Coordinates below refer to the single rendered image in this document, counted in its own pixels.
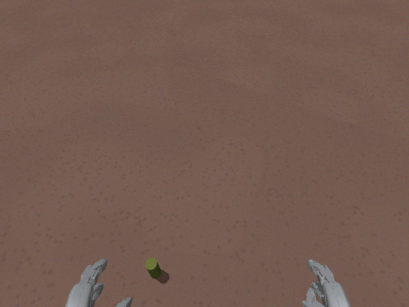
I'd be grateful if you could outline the left robot hand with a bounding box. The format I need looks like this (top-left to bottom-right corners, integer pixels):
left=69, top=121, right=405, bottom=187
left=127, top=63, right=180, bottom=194
left=65, top=258, right=132, bottom=307

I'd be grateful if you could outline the right robot hand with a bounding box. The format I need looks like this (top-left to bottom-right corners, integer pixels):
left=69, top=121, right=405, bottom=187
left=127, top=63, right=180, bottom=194
left=302, top=259, right=351, bottom=307

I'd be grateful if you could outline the can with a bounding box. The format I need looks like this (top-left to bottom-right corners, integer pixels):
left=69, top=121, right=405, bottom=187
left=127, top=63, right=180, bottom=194
left=145, top=258, right=161, bottom=279

